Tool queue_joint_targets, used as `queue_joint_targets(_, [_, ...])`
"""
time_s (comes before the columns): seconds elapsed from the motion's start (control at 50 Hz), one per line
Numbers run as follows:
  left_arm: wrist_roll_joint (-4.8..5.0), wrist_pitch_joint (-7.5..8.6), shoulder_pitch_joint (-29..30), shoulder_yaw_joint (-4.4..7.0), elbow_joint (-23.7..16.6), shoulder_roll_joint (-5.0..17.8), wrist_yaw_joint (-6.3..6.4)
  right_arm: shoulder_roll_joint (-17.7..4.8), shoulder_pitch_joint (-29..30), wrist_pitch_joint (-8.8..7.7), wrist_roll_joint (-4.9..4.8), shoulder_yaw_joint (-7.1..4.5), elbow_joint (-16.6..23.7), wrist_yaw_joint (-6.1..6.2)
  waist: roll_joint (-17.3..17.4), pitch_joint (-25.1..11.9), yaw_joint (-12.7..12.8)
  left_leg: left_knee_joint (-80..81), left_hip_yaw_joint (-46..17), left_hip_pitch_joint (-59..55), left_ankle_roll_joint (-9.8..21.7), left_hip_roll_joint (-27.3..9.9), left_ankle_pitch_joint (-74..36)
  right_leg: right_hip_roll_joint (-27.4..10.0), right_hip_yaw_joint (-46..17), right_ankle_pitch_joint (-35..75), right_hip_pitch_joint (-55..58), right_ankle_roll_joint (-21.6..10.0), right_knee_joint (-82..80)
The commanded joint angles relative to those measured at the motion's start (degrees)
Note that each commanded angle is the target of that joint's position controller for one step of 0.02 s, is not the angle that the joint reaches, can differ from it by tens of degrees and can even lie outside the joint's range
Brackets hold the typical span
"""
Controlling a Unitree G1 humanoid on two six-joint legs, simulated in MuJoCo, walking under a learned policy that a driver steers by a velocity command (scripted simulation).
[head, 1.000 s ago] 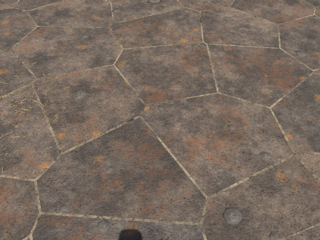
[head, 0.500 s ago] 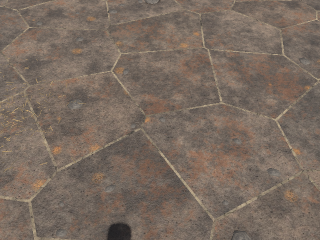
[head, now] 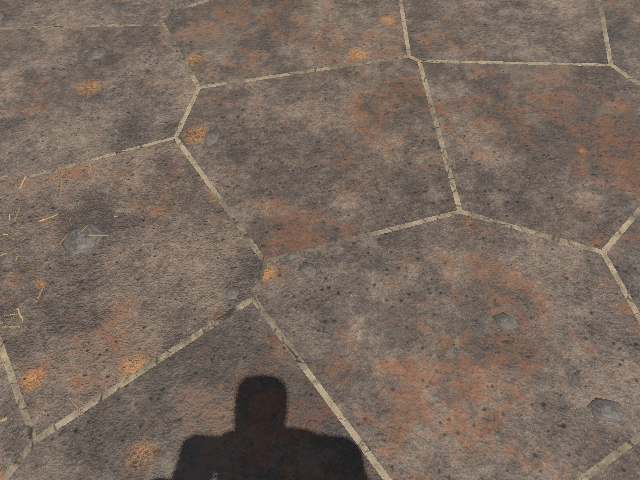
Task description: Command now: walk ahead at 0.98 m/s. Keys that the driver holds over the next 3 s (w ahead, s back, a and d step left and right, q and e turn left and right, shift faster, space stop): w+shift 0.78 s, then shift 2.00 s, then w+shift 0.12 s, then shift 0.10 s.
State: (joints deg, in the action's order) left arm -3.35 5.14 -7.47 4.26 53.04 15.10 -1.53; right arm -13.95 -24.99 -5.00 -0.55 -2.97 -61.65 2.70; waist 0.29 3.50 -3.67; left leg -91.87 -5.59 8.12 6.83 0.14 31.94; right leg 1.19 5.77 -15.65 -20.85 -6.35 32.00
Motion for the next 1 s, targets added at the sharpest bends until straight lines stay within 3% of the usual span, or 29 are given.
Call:
queue_joint_targets(0.02, [-0.64, 0.41, -16.04, 1.62, 1.88, 6.35, 1.28, -6.66, 8.36, -1.69, 1.76, -0.24, 7.23, -1.13, -2.45, -9.45, 8.43, 2.03, 0.34, 44.27, -0.62, -5.09, -11.73, -21.39, -30.11, 5.74, 37.83, -9.85, -12.31])
queue_joint_targets(0.04, [-0.99, 1.20, -16.49, 0.42, 3.19, 3.58, 1.66, -5.36, 9.10, -1.22, 3.25, -0.59, 6.52, -2.07, -0.20, -6.66, 6.42, 3.01, -0.79, 41.29, -0.89, -5.18, -13.60, -21.13, -29.05, 15.00, 30.09, -9.18, -10.30])
queue_joint_targets(0.08, [1.96, 1.91, -15.66, -0.64, 4.86, 2.86, 2.12, -0.17, 13.17, 0.74, 4.10, 0.69, 9.69, -4.47, -0.76, 1.93, 0.46, 20.14, 0.90, 30.46, -4.14, -8.55, -14.78, -17.06, -20.45, 16.58, 6.89, -6.45, -17.19])
queue_joint_targets(0.12, [2.27, 2.32, -11.16, -0.69, 3.48, 3.37, 1.90, 0.83, 16.76, 1.11, 3.55, 1.71, 11.94, -5.96, -3.77, 4.35, -1.28, 32.17, 4.74, 23.31, -4.68, -7.95, -23.20, -10.13, -11.16, 21.03, -1.43, -5.53, -22.59])
queue_joint_targets(0.14, [2.52, 2.61, -8.94, -0.51, 2.13, 4.82, 1.72, 1.32, 17.04, 0.82, 3.10, 2.37, 13.27, -5.96, -7.76, 6.05, -2.89, 41.56, 5.20, 17.79, -4.17, -8.64, -26.93, -11.36, -9.37, 25.94, -5.54, -5.72, -22.04])
queue_joint_targets(0.16, [3.04, 2.74, -10.48, -0.40, 2.43, 4.59, 1.50, -0.02, 18.84, 0.61, 2.50, 2.37, 13.27, -5.85, -4.90, 6.55, -1.86, 44.62, 9.10, 13.08, -3.71, -6.35, -29.14, -10.71, -7.74, 29.66, -5.52, -5.65, -23.95])
queue_joint_targets(0.2, [4.16, 3.19, -14.04, -0.05, 3.48, 6.39, 0.96, -2.00, 22.44, 0.36, 2.00, 1.75, 13.98, -5.29, -0.87, 7.03, -0.52, 50.64, 11.50, 10.21, -1.45, -3.32, -33.17, -10.99, -6.59, 37.00, 1.77, -5.44, -26.42])
queue_joint_targets(0.22, [3.83, 3.44, -14.56, 0.24, 3.36, 7.98, 0.66, -3.02, 19.57, 0.96, 1.48, 1.09, 13.23, -5.09, -0.26, 1.37, -0.95, 50.89, 13.52, 7.25, -0.26, 0.64, -34.20, -9.09, -4.50, 55.20, 9.86, -4.54, -22.47])
queue_joint_targets(0.26, [2.76, 2.02, -15.68, 0.73, 4.16, 10.24, 0.91, -6.23, 6.19, 0.48, 2.50, -0.44, 9.98, -4.23, -4.41, -4.71, -7.69, 54.26, 13.75, -2.77, 2.92, 3.61, -26.72, -11.67, -2.96, 69.96, 15.92, -3.07, 0.41])
queue_joint_targets(0.28, [2.17, 1.13, -13.98, 0.55, 4.21, 9.20, 1.36, -8.93, -5.26, 0.98, 2.85, -2.10, 6.49, -3.45, -4.58, -8.86, -13.62, 56.15, 11.30, -13.45, 3.96, 1.96, -23.84, -9.11, -1.73, 60.64, 11.56, -1.90, 16.70])
queue_joint_targets(0.3, [1.66, 0.64, -13.36, -0.46, 3.03, 3.19, 1.23, -14.11, -12.20, 1.53, 3.15, -3.60, 4.97, -2.82, 6.02, -12.55, -13.83, 58.93, -4.33, -20.65, 5.54, -9.63, -7.11, -0.72, -0.88, 16.21, 1.27, -0.95, 45.70])
queue_joint_targets(0.32, [4.81, 1.56, -22.06, -1.24, -0.70, -1.08, 0.63, -15.15, -7.69, 1.61, 3.21, -3.61, 5.49, -3.61, 20.23, -18.60, -3.33, 75.29, -41.16, -28.54, 9.21, -20.81, 6.45, 5.93, -10.87, -10.56, -15.59, -0.65, 57.71])
queue_joint_targets(0.34, [4.29, 1.39, -17.55, -0.82, -1.36, 3.57, 1.46, -10.98, 1.16, 1.39, 2.75, -3.20, 7.10, -3.96, 10.94, -9.05, -1.58, 79.93, -39.95, -22.70, 9.24, -19.72, 11.08, 0.96, -10.77, -5.19, -22.08, -1.90, 56.18])
queue_joint_targets(0.38, [3.10, 0.89, -11.39, -0.87, -2.13, 2.72, 1.40, -4.08, 6.08, 0.11, 3.01, -1.80, 6.69, -4.04, -1.66, 0.43, 1.28, 78.73, -23.55, -8.11, 7.43, -15.64, -3.85, -3.57, -10.77, 0.51, -20.09, -1.77, 49.56])
queue_joint_targets(0.42, [1.30, -0.66, -11.47, -1.53, -2.57, -0.05, 0.05, -2.21, 5.86, -1.16, 2.42, -0.65, 5.03, -3.33, -0.11, 1.04, 5.18, 80.73, -14.10, 1.02, 5.02, -11.66, -9.99, -6.21, -11.65, 1.82, -14.08, -0.41, 44.12])
queue_joint_targets(0.46, [1.24, -1.80, -7.46, -1.84, -4.30, -0.65, -0.64, -1.92, 4.11, -2.42, 1.06, -0.31, 3.80, -3.12, 0.76, 2.59, 6.08, 83.64, -7.69, 2.03, 3.52, -8.63, -16.33, -7.77, -9.71, 2.39, -16.31, 1.23, 39.77])
queue_joint_targets(0.54, [1.60, -1.61, 6.47, -2.64, -9.45, 0.64, -1.37, -3.05, 0.55, -3.03, 0.57, -0.28, 3.76, -3.72, -0.10, 4.97, 3.15, 88.22, 3.14, 0.89, 2.77, -2.91, -38.27, -6.81, -1.34, 13.75, -18.29, 2.83, 22.34])
queue_joint_targets(0.6, [2.25, -0.45, 14.62, -4.18, -13.09, -1.04, -1.95, -5.16, -3.61, -3.69, -0.20, -0.50, 2.76, -3.30, 0.86, 6.91, 0.65, 93.11, 4.77, -0.42, 2.43, -6.05, -52.34, -5.08, 2.28, 24.51, -9.88, 1.42, 3.27])
queue_joint_targets(0.68, [2.09, -0.59, 6.65, -2.26, -11.35, 5.00, -0.59, -10.90, -2.98, -2.67, 1.44, -1.46, 3.39, -2.14, 5.31, -2.75, 5.94, 80.12, 7.74, -17.68, 0.56, -9.91, -88.09, 2.03, 3.18, 17.98, -1.40, -1.51, -0.59])
queue_joint_targets(0.72, [2.17, -0.95, -14.05, -0.26, -5.35, 8.58, 1.20, -12.55, 0.17, -0.78, 2.74, -2.08, 3.76, -1.08, 6.36, -12.88, 16.55, 54.30, 8.57, -14.92, 0.27, -10.40, -88.28, 3.04, 1.22, 11.53, 17.75, -3.25, -1.40])
queue_joint_targets(0.74, [1.38, -1.44, -24.76, 1.04, -2.75, 11.47, 2.25, -10.72, 1.57, -0.45, 3.09, -1.90, 4.47, -1.06, 5.31, -17.74, 20.64, 34.56, 8.35, -4.60, 0.49, -7.57, -74.24, -3.54, -5.65, 0.29, 30.57, -4.86, 1.53])
queue_joint_targets(0.76, [-0.77, -1.18, -23.32, 2.28, -2.55, 16.64, 2.26, 1.32, -7.02, -0.90, 0.87, 0.52, 6.56, -3.09, -14.62, -22.85, 10.16, 9.99, 5.87, 20.11, -1.46, 3.15, -11.74, -20.83, -35.55, -12.64, 46.68, -11.65, -3.19])
queue_joint_targets(0.78, [0.78, -1.41, -20.58, 2.37, -2.76, 13.65, 0.98, -4.40, -5.78, -2.11, -0.73, -0.24, 7.39, -2.97, -12.63, -26.60, 11.02, 3.08, -1.25, 29.28, 0.10, 4.73, -7.39, -22.46, -55.51, -21.10, 48.25, -13.76, -15.51])
queue_joint_targets(0.8, [0.74, -0.64, -13.67, 1.63, -3.15, 9.96, 0.79, -5.79, 1.94, -2.34, -0.79, -0.37, 9.39, -2.28, -6.58, -13.48, 8.99, 4.69, -0.42, 33.32, 0.25, 0.35, -14.06, -20.70, -44.32, -8.43, 38.43, -11.88, -16.80])
queue_joint_targets(0.82, [0.90, 0.16, -11.53, 0.69, -2.58, 6.10, 0.55, -5.40, 5.39, -2.35, 0.15, -0.07, 9.99, -2.13, 1.43, -7.88, 7.59, 8.35, 0.25, 31.08, -0.27, -1.19, -16.37, -19.15, -34.97, 9.31, 28.72, -10.72, -15.89])
queue_joint_targets(0.84, [0.62, 0.85, -10.50, -0.14, -1.83, 3.79, 0.62, -3.86, 6.36, -1.79, 0.83, 0.21, 9.85, -2.23, 4.14, -4.45, 5.32, 11.01, 0.26, 27.56, -0.90, -2.29, -15.95, -16.79, -26.89, 26.21, 21.20, -9.22, -15.21])
queue_joint_targets(0.88, [1.79, 1.89, -12.55, -1.61, 0.73, 0.93, 0.86, -1.34, 4.75, 0.06, 2.18, 0.72, 10.25, -3.04, 1.44, -3.23, 1.88, 18.06, 0.90, 21.97, -2.61, -3.15, -14.43, -14.18, -17.30, 44.10, 13.65, -6.50, -16.34])
queue_joint_targets(0.94, [3.17, 2.97, -14.51, -1.60, 2.81, 3.69, 0.87, -0.80, 9.11, 0.99, 2.95, 1.29, 12.81, -3.67, -3.45, -0.05, 0.73, 31.80, 5.87, 21.97, -4.11, -2.34, -16.25, -10.01, -9.13, 61.34, 9.93, -4.83, -17.67])
queue_joint_targets(1.0, [3.63, 2.55, -13.08, -1.90, 2.64, 3.52, 1.12, 0.26, 16.43, 0.10, 1.69, 2.67, 14.71, -4.39, -4.05, -0.64, 2.46, 53.73, 12.95, 12.88, -4.91, 1.40, -34.45, -3.21, -2.13, 55.31, 6.59, -1.71, -18.23])
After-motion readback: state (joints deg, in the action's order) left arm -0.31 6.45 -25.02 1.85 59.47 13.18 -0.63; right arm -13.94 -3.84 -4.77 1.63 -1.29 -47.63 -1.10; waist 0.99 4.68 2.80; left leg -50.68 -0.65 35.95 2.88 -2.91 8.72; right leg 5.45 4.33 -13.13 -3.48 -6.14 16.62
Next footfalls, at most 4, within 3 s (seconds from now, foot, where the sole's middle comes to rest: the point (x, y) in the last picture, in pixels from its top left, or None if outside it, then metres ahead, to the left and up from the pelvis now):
0.28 left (288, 443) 0.50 0.07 -0.77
0.74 right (341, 251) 0.97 -0.08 -0.77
1.14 left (287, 159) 1.30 0.05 -0.77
1.50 right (363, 176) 1.22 -0.16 -0.77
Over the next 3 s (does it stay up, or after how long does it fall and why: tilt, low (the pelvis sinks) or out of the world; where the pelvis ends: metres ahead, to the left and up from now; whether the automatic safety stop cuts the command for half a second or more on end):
stays up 1.27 -0.05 0.01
